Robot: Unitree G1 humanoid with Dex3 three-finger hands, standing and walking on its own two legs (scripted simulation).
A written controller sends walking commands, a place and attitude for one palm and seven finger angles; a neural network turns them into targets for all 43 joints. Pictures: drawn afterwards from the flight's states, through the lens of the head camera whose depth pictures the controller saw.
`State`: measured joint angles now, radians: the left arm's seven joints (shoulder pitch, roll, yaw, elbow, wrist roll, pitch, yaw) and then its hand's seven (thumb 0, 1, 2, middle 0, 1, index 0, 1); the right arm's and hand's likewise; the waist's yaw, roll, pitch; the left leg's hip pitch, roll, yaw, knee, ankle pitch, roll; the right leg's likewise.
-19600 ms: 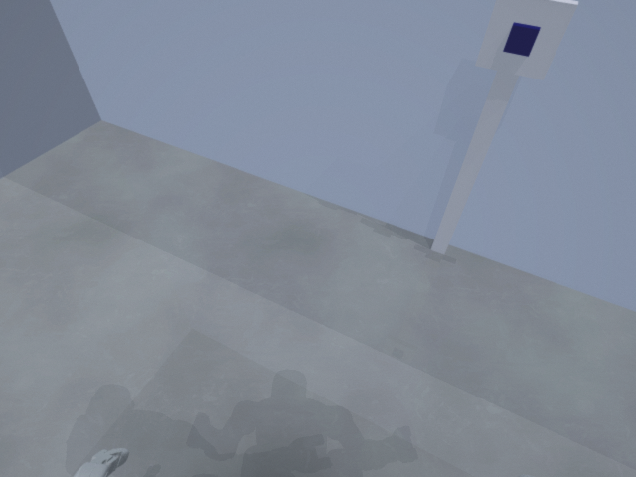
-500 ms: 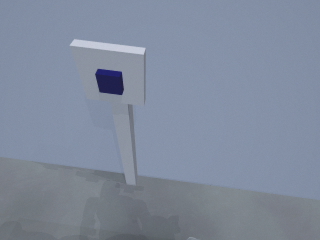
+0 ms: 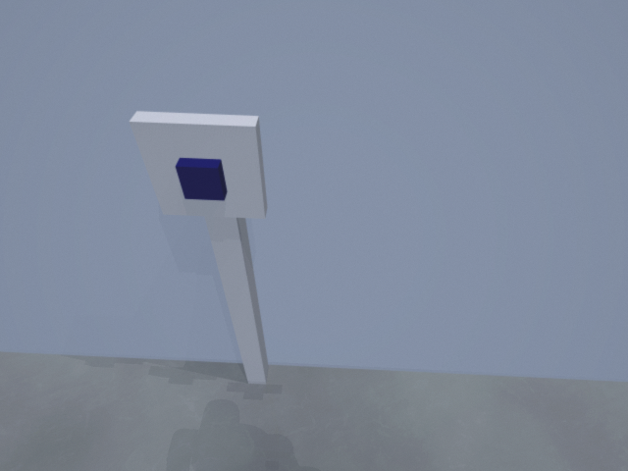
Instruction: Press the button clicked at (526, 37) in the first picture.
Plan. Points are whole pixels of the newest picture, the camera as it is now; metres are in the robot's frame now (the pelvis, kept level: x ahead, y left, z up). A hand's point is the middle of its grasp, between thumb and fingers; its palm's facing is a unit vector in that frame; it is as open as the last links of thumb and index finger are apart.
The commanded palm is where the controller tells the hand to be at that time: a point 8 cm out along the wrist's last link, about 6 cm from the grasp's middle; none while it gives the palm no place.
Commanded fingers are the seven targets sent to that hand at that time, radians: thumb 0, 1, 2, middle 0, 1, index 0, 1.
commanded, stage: come to a stop and stand still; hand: left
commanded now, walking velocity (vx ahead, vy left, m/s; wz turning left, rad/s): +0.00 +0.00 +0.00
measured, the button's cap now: (203, 178) +0.50 +0.21 +0.11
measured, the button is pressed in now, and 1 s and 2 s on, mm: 0 0 0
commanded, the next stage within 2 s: look again from close up in 0.34 s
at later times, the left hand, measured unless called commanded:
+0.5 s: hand out of the picture -0.05 +0.16 -0.18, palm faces +0.03 -0.99 -0.16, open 7.4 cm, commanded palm none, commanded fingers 0.00 0.90 0.90 -0.20 -0.30 -0.20 -0.30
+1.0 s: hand out of the picture +0.04 +0.21 -0.18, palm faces +0.00 -0.98 -0.20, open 7.4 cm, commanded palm none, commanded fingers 0.00 0.90 0.90 -0.20 -0.30 -0.20 -0.30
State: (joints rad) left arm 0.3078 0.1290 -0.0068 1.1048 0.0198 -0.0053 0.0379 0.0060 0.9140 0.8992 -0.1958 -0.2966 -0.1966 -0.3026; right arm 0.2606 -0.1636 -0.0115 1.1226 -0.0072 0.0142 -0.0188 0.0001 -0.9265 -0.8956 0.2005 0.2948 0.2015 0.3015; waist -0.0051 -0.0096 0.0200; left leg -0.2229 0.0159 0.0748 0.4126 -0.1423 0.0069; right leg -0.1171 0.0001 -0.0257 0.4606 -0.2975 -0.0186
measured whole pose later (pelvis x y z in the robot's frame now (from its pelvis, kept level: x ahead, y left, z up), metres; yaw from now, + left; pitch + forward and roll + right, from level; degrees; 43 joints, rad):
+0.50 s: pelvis -0.01 +0.01 +0.00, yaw +0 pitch -1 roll -1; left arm 0.37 0.10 -0.01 1.12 0.02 -0.02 0.05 0.00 0.91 0.90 -0.19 -0.30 -0.20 -0.30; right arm 0.33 -0.11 0.00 1.12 -0.01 0.01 -0.01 0.00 -0.91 -0.90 0.20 0.29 0.20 0.30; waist -0.01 0.03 0.03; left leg -0.32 0.03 0.05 0.50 -0.18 0.01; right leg -0.17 0.02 -0.04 0.46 -0.28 -0.01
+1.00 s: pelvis +0.03 +0.03 -0.01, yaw -1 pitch +0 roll +0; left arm 0.29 0.17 -0.01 1.06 0.02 -0.01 0.04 0.00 0.91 0.90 -0.19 -0.30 -0.19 -0.30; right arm 0.26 -0.17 0.01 1.07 -0.01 -0.02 -0.02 0.01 -0.93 -0.90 0.20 0.29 0.20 0.30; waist 0.00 -0.02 0.02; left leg -0.27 -0.02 0.09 0.51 -0.23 0.05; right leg -0.14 -0.03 0.00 0.50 -0.35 0.02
